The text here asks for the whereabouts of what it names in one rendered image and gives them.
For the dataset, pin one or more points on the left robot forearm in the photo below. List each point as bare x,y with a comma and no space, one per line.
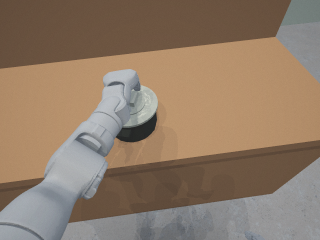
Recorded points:
101,128

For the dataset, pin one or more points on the right robot hand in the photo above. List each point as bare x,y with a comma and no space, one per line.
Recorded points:
253,236

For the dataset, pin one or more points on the left robot hand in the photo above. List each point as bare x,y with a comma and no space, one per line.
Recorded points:
127,75

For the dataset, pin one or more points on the table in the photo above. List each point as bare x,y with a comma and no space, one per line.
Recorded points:
238,115

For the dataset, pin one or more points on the lid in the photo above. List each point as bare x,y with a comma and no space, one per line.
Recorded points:
145,108

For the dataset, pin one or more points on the robot left upper arm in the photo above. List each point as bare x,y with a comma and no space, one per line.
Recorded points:
43,211

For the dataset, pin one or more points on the knob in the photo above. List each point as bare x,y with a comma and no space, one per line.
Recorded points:
133,98

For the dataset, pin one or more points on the pot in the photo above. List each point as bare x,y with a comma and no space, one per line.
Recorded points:
138,133

